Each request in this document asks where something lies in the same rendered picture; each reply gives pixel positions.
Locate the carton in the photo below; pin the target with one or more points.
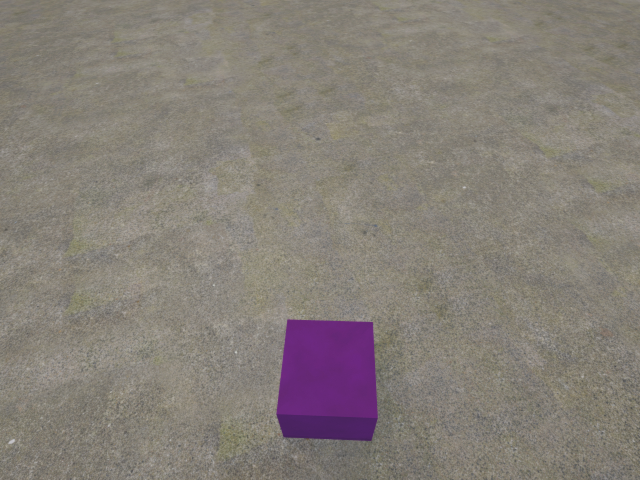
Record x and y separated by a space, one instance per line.
328 381

